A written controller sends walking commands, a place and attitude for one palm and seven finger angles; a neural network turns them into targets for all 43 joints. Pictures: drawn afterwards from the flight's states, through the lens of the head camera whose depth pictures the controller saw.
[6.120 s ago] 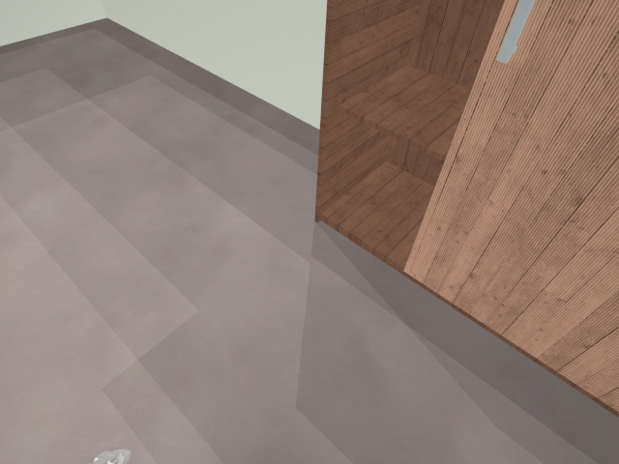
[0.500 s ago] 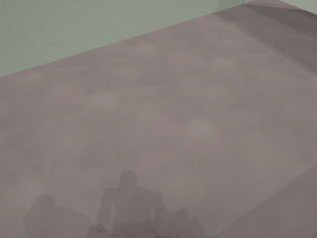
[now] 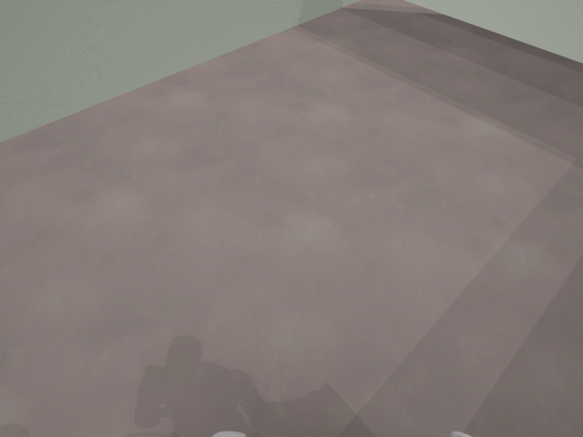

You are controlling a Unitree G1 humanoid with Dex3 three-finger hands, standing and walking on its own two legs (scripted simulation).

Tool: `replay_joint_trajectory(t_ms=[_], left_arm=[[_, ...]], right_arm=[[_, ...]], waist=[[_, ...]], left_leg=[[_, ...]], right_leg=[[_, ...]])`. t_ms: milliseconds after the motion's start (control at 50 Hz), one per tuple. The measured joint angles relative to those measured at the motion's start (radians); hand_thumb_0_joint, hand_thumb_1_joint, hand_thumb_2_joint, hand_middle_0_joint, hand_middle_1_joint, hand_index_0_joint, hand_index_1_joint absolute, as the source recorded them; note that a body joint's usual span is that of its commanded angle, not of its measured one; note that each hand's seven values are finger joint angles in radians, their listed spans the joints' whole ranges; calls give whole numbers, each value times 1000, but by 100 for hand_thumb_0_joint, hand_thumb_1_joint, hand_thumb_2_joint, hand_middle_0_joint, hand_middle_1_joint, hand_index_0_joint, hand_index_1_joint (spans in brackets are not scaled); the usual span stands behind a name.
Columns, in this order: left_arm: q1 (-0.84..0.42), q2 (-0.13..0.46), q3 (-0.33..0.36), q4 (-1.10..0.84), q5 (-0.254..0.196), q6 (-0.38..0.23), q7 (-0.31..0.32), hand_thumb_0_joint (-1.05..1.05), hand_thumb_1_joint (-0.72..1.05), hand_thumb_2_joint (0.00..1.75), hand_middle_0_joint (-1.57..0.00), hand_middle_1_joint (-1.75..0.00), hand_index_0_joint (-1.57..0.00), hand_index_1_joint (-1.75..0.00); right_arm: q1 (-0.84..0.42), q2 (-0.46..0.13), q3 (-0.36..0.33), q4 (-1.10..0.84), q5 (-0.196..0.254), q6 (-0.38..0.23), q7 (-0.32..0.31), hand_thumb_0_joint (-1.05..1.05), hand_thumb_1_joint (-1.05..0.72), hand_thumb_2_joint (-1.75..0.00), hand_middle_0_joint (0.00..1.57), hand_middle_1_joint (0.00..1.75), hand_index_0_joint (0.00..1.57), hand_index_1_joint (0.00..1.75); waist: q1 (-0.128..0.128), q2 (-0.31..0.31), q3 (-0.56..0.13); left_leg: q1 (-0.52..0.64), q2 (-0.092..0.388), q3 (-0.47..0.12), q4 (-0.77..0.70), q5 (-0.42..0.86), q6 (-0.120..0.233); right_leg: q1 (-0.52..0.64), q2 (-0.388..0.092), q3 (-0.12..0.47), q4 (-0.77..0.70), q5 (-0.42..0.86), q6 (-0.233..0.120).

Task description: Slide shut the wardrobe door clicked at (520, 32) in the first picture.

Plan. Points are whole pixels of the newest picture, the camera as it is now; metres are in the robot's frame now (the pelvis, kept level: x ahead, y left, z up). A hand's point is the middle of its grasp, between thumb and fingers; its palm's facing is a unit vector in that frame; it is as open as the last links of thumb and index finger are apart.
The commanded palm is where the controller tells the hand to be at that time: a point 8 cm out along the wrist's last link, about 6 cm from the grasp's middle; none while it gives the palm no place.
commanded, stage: turn to face it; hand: right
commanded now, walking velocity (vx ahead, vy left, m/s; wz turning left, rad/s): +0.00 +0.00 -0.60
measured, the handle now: out of the picture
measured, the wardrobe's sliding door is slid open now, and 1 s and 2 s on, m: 0.44 0.44 0.44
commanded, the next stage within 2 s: none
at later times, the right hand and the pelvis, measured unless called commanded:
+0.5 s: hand out of the picture -0.06 -0.16 -0.16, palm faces +0.36 +0.90 -0.25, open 7.4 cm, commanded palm none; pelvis -0.03 +0.03 +0.00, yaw -20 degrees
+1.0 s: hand out of the picture -0.06 -0.25 -0.15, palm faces +0.57 +0.78 -0.25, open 7.4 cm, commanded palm none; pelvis -0.05 +0.00 +0.00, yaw -36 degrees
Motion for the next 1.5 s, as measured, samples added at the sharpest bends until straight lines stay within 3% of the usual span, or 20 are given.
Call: replay_joint_trajectory(t_ms=[80, 120, 160, 220, 280, 440, 520, 580, 600, 640, 700, 760, 860, 1020, 1100, 1140, 1220, 1320, 1400, 1500], left_arm=[[3, 20, 15, -8, -1, 17, -3, 0, 90, 90, -21, -30, -20, -30], [-2, 34, 28, -2, -3, 28, -1, 0, 90, 90, -21, -30, -20, -30], [4, 46, 36, 1, 3, 37, -5, 0, 91, 90, -21, -30, -20, -30], [10, 53, 36, 6, 5, 40, -15, 0, 91, 90, -20, -30, -20, -30], [13, 54, 32, 12, 3, 42, -19, 0, 91, 90, -20, -30, -20, -30], [-37, 50, 16, 36, -2, 62, -20, 0, 91, 90, -20, -29, -20, -30], [-83, 39, 2, 18, -9, 47, -20, 1, 91, 90, -20, -29, -20, -30], [-104, 32, -7, -8, -9, 23, -22, 1, 91, 90, -20, -29, -20, -30], [-114, 22, -8, -13, -8, 11, -21, 0, 91, 90, -20, -29, -20, -30], [-125, 10, -17, -25, -11, -7, -19, 0, 91, 90, -20, -30, -20, -30], [-116, 5, -23, -34, -8, -17, -3, 0, 91, 90, -20, -30, -20, -30], [-100, 4, -26, -30, -6, -15, 4, 0, 91, 90, -21, -30, -20, -30], [-59, -5, -28, -18, -6, -12, 3, 0, 90, 90, -21, -30, -20, -30], [14, -11, -16, 1, 0, -3, 2, 0, 90, 90, -21, -30, -20, -30], [42, 1, -5, 13, 2, 8, 3, 0, 90, 90, -21, -30, -20, -30], [57, 8, 2, 18, -3, 14, 3, 0, 90, 90, -21, -30, -20, -30], [63, 32, 22, 32, -5, 32, 1, 0, 90, 90, -21, -30, -20, -30], [52, 58, 33, 37, 0, 46, -14, 0, 91, 90, -20, -30, -20, -30], [26, 65, 32, 39, -1, 55, -19, 0, 91, 90, -20, -30, -20, -30], [-31, 64, 20, 34, -5, 57, -20, 0, 91, 90, -20, -29, -20, -30]], right_arm=[[19, 21, 14, -30, 5, -22, 1, 1, -91, -90, 20, 30, 20, 30], [35, 38, 23, -30, -4, -31, -4, 1, -91, -90, 20, 30, 20, 30], [56, 50, 34, -26, -4, -26, -6, 1, -91, -90, 20, 30, 20, 30], [85, 54, 38, -15, -1, -31, -8, 1, -91, -90, 20, 30, 21, 30], [100, 55, 42, -9, -2, -43, -9, 1, -91, -90, 20, 30, 21, 30], [135, 58, 48, 5, -14, -51, -4, 1, -91, -90, 20, 30, 21, 30], [148, 35, 38, 19, -17, -42, 0, 1, -91, -90, 20, 30, 21, 30], [160, 4, 23, 27, -11, -32, 3, 1, -91, -90, 20, 30, 21, 30], [155, -12, 15, 34, -6, -24, 4, 1, -91, -90, 20, 30, 21, 30], [141, -34, 5, 44, -5, 1, 0, 1, -91, -90, 20, 30, 21, 30], [113, -42, -3, 52, -5, 18, 0, 1, -91, -90, 20, 30, 20, 30], [82, -43, -6, 33, -6, 8, 8, 1, -91, -90, 20, 30, 20, 30], [30, -41, -6, -3, -7, -3, 8, 1, -91, -90, 20, 30, 20, 30], [-43, -18, 5, -39, 0, -3, 2, 1, -91, -90, 20, 30, 20, 30], [-60, 6, 18, -59, 9, -15, -1, 1, -91, -90, 20, 30, 20, 30], [-54, 14, 27, -71, 12, -29, -1, 1, -91, -90, 20, 30, 20, 30], [-23, 43, 46, -64, 1, -42, -7, 1, -91, -90, 20, 30, 20, 30], [33, 60, 50, -39, -1, -42, -8, 1, -91, -90, 20, 30, 21, 30], [65, 60, 49, -25, -6, -46, -7, 1, -91, -90, 20, 30, 21, 30], [101, 39, 41, -8, -14, -43, -3, 1, -91, -90, 20, 30, 21, 30]], waist=[[-4, -15, -13], [-15, -37, -12], [-12, -47, -14], [-11, -40, -11], [-11, -29, 2], [-43, -3, 38], [-66, 20, 53], [-74, 44, 49], [-77, 70, 56], [-84, 87, 61], [-71, 68, 51], [-61, 50, 43], [-42, 41, 28], [6, 14, 22], [24, -14, 23], [24, -20, 14], [23, -48, 12], [17, -42, 11], [2, -28, 25], [-31, 0, 49]], left_leg=[[120, -24, 16, -263, 47, 34], [127, -28, 37, -280, 76, 82], [148, -12, 70, -293, 90, 105], [190, 13, 108, -337, 110, 111], [212, 35, 149, -351, 112, 113], [214, 90, 248, -318, 88, 99], [194, 123, 290, -271, 67, 76], [162, 157, 320, -188, 27, 47], [132, 173, 290, -118, -5, 36], [54, 145, 193, 65, -118, 17], [-37, 97, 119, 254, -102, 5], [-85, 80, 72, 300, -23, -5], [-100, 68, 21, 255, 41, -19], [-38, 18, -2, 79, -11, -14], [38, -21, -1, -99, -6, 3], [112, -28, 6, -266, 81, 14], [152, -13, 59, -292, 99, 100], [212, 31, 117, -334, 105, 106], [228, 60, 167, -337, 102, 101], [220, 98, 225, -310, 89, 85]], right_leg=[[-47, 29, 40, 48, -3, 33], [-109, 28, 31, 203, -169, 59], [-173, 25, -5, 412, -247, 75], [-217, -14, -56, 630, -218, 101], [-209, -59, -74, 697, -195, 124], [-100, -120, -115, 527, -265, 138], [-17, -116, -166, 338, -284, 119], [65, -99, -201, 150, -192, 82], [61, -80, -206, 153, -193, 48], [51, -68, -199, 175, -204, 7], [65, -66, -165, 129, -176, -8], [87, -55, -132, 62, -131, -16], [101, -28, -82, -2, -84, -22], [67, 8, 8, -5, -57, -7], [36, 23, 57, 22, -56, 16], [13, 40, 77, 56, -67, 33], [-92, 31, 22, 378, -298, 76], [-163, -40, -55, 689, -242, 114], [-146, -89, -68, 672, -230, 133], [-76, -113, -110, 484, -274, 133]])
